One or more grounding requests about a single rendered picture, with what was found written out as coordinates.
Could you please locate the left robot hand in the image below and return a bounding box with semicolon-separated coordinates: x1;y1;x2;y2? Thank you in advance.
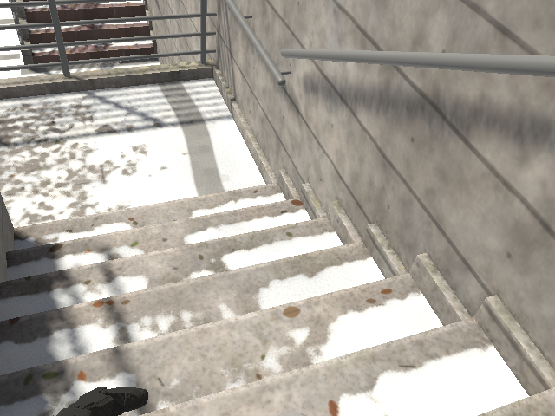
53;387;148;416

